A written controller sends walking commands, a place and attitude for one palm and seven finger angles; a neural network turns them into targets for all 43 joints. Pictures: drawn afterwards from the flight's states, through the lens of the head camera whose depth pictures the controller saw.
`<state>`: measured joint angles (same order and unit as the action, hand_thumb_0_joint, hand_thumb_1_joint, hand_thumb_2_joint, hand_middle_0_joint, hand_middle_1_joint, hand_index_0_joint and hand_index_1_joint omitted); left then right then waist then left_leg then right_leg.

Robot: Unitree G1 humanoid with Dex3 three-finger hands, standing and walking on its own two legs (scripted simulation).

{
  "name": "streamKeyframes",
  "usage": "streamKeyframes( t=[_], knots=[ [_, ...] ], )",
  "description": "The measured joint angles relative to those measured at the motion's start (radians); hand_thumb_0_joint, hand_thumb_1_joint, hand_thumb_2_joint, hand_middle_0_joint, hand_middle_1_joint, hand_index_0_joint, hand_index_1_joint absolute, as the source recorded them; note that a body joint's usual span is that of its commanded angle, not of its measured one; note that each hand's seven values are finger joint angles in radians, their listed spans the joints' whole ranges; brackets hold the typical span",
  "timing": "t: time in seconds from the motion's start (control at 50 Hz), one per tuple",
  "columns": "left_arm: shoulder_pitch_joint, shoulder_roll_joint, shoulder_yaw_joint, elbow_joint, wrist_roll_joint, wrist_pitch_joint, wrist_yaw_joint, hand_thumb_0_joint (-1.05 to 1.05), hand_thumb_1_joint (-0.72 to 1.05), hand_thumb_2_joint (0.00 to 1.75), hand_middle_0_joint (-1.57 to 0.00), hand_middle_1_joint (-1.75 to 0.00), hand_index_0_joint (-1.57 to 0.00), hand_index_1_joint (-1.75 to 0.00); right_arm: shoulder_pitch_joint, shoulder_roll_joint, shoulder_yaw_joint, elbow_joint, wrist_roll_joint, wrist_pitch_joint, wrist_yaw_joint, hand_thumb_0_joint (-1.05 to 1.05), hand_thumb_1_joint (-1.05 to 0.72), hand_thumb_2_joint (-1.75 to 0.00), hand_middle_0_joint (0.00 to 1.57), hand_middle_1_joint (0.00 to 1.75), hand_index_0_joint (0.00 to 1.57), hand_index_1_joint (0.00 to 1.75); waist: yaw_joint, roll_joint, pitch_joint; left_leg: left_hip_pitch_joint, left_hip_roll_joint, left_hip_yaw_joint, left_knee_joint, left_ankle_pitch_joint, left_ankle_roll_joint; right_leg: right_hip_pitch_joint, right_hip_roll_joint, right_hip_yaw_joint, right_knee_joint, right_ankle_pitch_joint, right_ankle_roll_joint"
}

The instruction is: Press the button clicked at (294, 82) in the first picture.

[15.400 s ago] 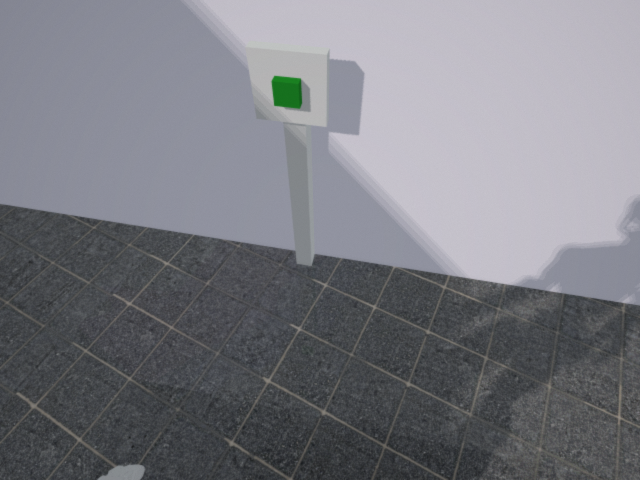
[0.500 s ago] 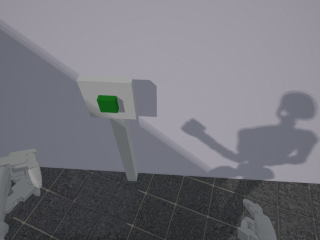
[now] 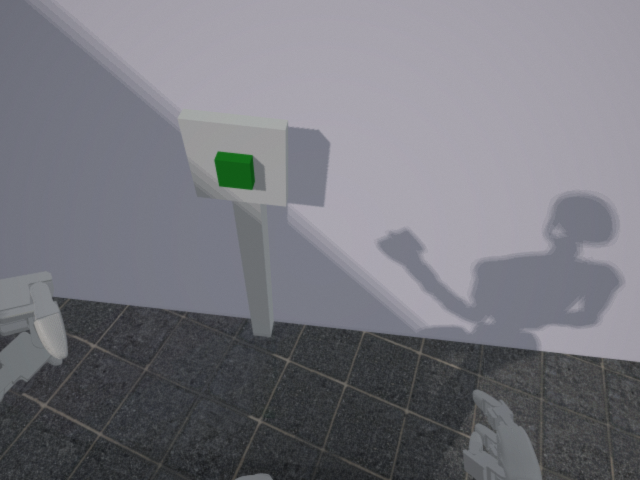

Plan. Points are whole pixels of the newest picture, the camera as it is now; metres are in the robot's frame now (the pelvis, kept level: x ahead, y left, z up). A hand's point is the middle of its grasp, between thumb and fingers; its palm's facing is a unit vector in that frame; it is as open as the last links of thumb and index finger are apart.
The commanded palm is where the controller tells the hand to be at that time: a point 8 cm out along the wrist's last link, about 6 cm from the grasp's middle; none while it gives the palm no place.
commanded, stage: step back with the hand held close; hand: left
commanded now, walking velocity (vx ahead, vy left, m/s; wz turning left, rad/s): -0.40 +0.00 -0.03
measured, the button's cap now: (235, 169) +0.61 +0.19 +0.00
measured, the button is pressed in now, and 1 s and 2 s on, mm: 0 0 0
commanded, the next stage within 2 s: stop stepping back and stand still in 0.60 s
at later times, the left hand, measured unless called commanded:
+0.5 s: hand out of the picture +0.15 +0.25 +0.19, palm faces +0.34 -0.85 -0.40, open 3.1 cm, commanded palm +0.09 +0.28 +0.19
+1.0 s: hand out of the picture +0.03 +0.23 +0.17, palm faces +0.31 -0.86 -0.40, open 3.1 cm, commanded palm -0.02 +0.27 +0.19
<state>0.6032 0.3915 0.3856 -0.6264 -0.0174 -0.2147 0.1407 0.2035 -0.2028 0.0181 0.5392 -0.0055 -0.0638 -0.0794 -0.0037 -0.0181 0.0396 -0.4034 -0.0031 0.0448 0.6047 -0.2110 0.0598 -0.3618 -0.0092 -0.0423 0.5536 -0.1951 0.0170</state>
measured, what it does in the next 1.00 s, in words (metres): walks backwards: right foot, then left foot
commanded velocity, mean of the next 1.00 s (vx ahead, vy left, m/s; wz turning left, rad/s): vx -0.20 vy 0.01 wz -0.01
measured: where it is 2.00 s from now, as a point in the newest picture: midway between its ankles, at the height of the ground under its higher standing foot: outside the picture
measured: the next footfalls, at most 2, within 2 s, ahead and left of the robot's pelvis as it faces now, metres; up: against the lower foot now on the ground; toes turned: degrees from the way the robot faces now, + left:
right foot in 0.64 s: -0.16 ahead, -0.12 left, +0.00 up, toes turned -5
left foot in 0.84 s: -0.05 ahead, +0.08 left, +0.00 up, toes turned -3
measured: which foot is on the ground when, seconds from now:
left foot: down 0.00-0.68, up 0.70-0.82, down 0.84-1.00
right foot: down 0.00-0.30, up 0.32-0.62, down 0.64-1.00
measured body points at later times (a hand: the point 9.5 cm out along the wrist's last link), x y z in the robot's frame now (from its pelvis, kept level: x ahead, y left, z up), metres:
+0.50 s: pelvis -0.05 +0.01 +0.01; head -0.03 +0.05 +0.46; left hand +0.12 +0.29 +0.21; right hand +0.11 -0.22 -0.05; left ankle +0.04 +0.08 -0.73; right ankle -0.15 -0.13 -0.68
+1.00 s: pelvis -0.17 +0.00 +0.01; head -0.18 +0.03 +0.46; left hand +0.01 +0.28 +0.19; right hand -0.04 -0.26 -0.05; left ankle -0.09 +0.08 -0.73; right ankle -0.20 -0.12 -0.72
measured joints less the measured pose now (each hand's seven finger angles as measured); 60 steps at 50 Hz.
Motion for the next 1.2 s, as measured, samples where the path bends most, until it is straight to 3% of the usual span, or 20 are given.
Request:
streamKeyframes(
  t=[0.12, 0.24, 0.26, 0.3, 0.38, 0.42, 0.54, 0.64, 0.68, 0.74, 0.78, 0.84, 0.9, 1.06, 1.12, 1.2],
  knots=[
    [-0.005, -0.001, 0.023, -0.006, 0.004, -0.019, -0.005, 0.02, 0.88, 0.9, -1.31, -1.49, -1.31, -1.5, -0.006, 0.001, -0.003, 0.011, -0.004, -0.012, 0.007, 0.01, -0.9, -0.89, 0.21, 0.3, 0.2, 0.3, 0.006, 0.004, 0.007, -0.03, 0.009, -0.008, 0.047, -0.011, -0.007, -0.026, 0.017, 0.012, 0.043, -0.012, -0.01],
    [-0.019, -0.012, -0.019, -0.016, -0.006, -0.025, 0.007, 0.02, 0.88, 0.9, -1.31, -1.49, -1.31, -1.5, -0.02, -0.007, -0.02, 0.05, -0.01, 0.016, 0.019, 0.01, -0.9, -0.89, 0.21, 0.3, 0.2, 0.3, -0.001, -0.008, -0.012, -0.063, -0.012, -0.04, 0.124, -0.143, -0.039, -0.048, 0.016, 0.011, 0.018, 0.021, -0.013],
    [-0.017, -0.009, -0.022, -0.02, -0.007, -0.024, 0.01, 0.02, 0.88, 0.9, -1.31, -1.49, -1.31, -1.5, -0.021, -0.008, -0.022, 0.055, -0.009, 0.024, 0.018, 0.01, -0.9, -0.89, 0.21, 0.3, 0.2, 0.3, -0.007, -0.011, -0.017, -0.047, -0.012, -0.045, 0.099, -0.133, -0.039, -0.052, 0.016, 0.009, 0.014, 0.027, -0.01],
    [-0.016, 0.007, -0.017, -0.024, -0.009, -0.023, 0.012, 0.02, 0.88, 0.9, -1.31, -1.49, -1.31, -1.5, -0.024, -0.007, -0.024, 0.058, -0.008, 0.033, 0.013, 0.01, -0.9, -0.89, 0.21, 0.3, 0.2, 0.3, -0.019, -0.022, -0.013, -0.042, -0.016, -0.043, 0.049, 0.001, -0.016, -0.058, 0.013, 0.01, 0.011, 0.033, -0.003],
    [-0.008, 0.04, 0.016, -0.009, 0.005, -0.025, 0.003, 0.02, 0.88, 0.9, -1.31, -1.49, -1.31, -1.5, -0.011, 0.02, -0.028, 0.063, -0.021, 0.004, 0.006, 0.01, -0.9, -0.89, 0.2, 0.3, 0.2, 0.3, -0.03, -0.008, -0.02, -0.045, 0.003, -0.064, 0.001, 0.028, 0.007, -0.088, 0.086, 0.06, 0.292, -0.155, -0.004],
    [0.006, 0.044, 0.029, -0.021, -0.005, -0.028, 0.008, 0.02, 0.88, 0.9, -1.31, -1.49, -1.31, -1.5, 0.003, 0.035, -0.025, 0.069, -0.026, -0.02, 0.014, 0.01, -0.9, -0.89, 0.2, 0.3, 0.2, 0.3, -0.022, -0.003, -0.04, -0.046, 0.019, -0.071, -0.051, 0.061, 0.001, -0.055, 0.104, 0.055, 0.343, -0.231, -0.007],
    [0.023, 0.025, -0.002, -0.049, -0.03, -0.032, 0.003, 0.02, 0.89, 0.9, -1.31, -1.49, -1.31, -1.5, -0.021, 0.056, -0.001, 0.098, -0.04, -0.071, 0.041, 0.01, -0.9, -0.89, 0.21, 0.3, 0.2, 0.3, 0.012, -0.008, -0.076, -0.055, 0.05, -0.034, -0.193, 0.169, -0.009, 0.123, 0.08, 0.042, 0.1, -0.291, -0.008],
    [0.002, 0.077, 0.005, -0.043, -0.054, -0.025, -0.027, 0.02, 0.89, 0.9, -1.3, -1.49, -1.31, -1.5, -0.086, 0.068, 0.012, 0.069, -0.045, -0.046, 0.052, 0.01, -0.9, -0.89, 0.21, 0.3, 0.21, 0.3, 0.01, -0.027, -0.052, -0.091, 0.047, 0.008, -0.244, 0.255, -0.027, 0.222, 0.055, 0.029, -0.165, -0.154, -0.025],
    [0.001, 0.085, 0.001, -0.034, -0.063, -0.033, -0.041, 0.02, 0.89, 0.9, -1.3, -1.49, -1.31, -1.5, -0.104, 0.054, 0.011, 0.062, -0.036, -0.021, 0.051, 0.01, -0.9, -0.89, 0.21, 0.3, 0.21, 0.3, 0.005, 0.013, -0.03, -0.115, 0.072, -0.006, -0.199, 0.215, -0.04, 0.214, 0.081, 0.018, -0.166, -0.114, -0.034],
    [0.044, 0.096, -0.003, -0.032, -0.065, -0.035, -0.043, 0.02, 0.88, 0.9, -1.3, -1.49, -1.31, -1.5, -0.063, 0.045, 0.003, 0.076, -0.01, 0.009, 0.041, 0.01, -0.9, -0.89, 0.21, 0.3, 0.21, 0.3, 0.008, -0.01, -0.062, -0.164, 0.024, -0.04, 0.051, -0.035, -0.071, 0.19, 0.061, 0.031, -0.132, -0.116, -0.039],
    [0.084, 0.079, 0.004, -0.022, -0.053, -0.021, -0.029, 0.02, 0.88, 0.9, -1.31, -1.49, -1.31, -1.5, -0.026, 0.033, 0.002, 0.082, -0.003, 0.03, 0.028, 0.01, -0.9, -0.89, 0.21, 0.3, 0.21, 0.3, 0.008, -0.033, -0.095, -0.136, -0.003, -0.029, 0.144, -0.086, -0.071, 0.183, 0.04, 0.048, -0.122, -0.116, -0.037],
    [0.087, 0.041, -0.01, 0.011, -0.042, 0.012, -0.007, 0.02, 0.88, 0.9, -1.31, -1.49, -1.31, -1.5, 0.026, -0.011, -0.005, 0.074, 0.007, 0.028, 0.005, 0.01, -0.9, -0.89, 0.21, 0.3, 0.2, 0.3, -0.006, -0.013, -0.117, 0.009, 0.001, -0.018, -0.013, 0.006, -0.054, 0.18, 0.039, 0.035, -0.094, -0.125, -0.026],
    [0.027, 0.017, -0.034, 0.064, -0.034, 0.028, 0.004, 0.02, 0.88, 0.9, -1.31, -1.49, -1.31, -1.5, 0.043, -0.032, -0.025, 0.094, 0.018, 0.009, -0.009, 0.01, -0.9, -0.89, 0.2, 0.3, 0.2, 0.3, -0.011, -0.018, -0.097, 0.057, -0.018, -0.025, -0.091, 0.014, -0.004, 0.18, 0.023, 0.016, -0.067, -0.128, -0.018],
    [0.037, 0.008, -0.032, 0.058, -0.014, 0.031, 0.007, 0.02, 0.89, 0.9, -1.3, -1.49, -1.31, -1.5, 0.066, -0.001, -0.011, 0.066, 0.003, -0.049, -0.005, 0.01, -0.9, -0.9, 0.2, 0.3, 0.2, 0.3, -0.042, -0.018, -0.09, 0.075, -0.031, -0.045, -0.177, 0.08, -0.016, 0.181, 0.023, 0.01, -0.095, -0.136, -0.028],
    [0.052, 0.011, -0.034, 0.047, -0.015, 0.025, 0.005, 0.02, 0.89, 0.9, -1.3, -1.49, -1.31, -1.5, 0.066, 0.014, -0.006, 0.066, -0.005, -0.045, 0.003, 0.01, -0.9, -0.89, 0.2, 0.3, 0.2, 0.3, -0.039, 0.0, -0.091, 0.052, -0.024, -0.058, -0.145, 0.025, -0.029, 0.181, 0.031, -0.006, -0.106, -0.132, -0.042],
    [0.047, -0.002, -0.041, 0.036, -0.015, 0.021, 0.01, 0.02, 0.88, 0.9, -1.31, -1.49, -1.31, -1.5, 0.062, 0.013, -0.005, 0.091, -0.011, -0.024, 0.006, 0.01, -0.9, -0.89, 0.21, 0.3, 0.2, 0.3, 0.001, 0.006, -0.097, -0.009, -0.013, -0.042, 0.071, -0.094, -0.046, 0.159, 0.029, -0.006, -0.065, -0.086, -0.061]
  ],
)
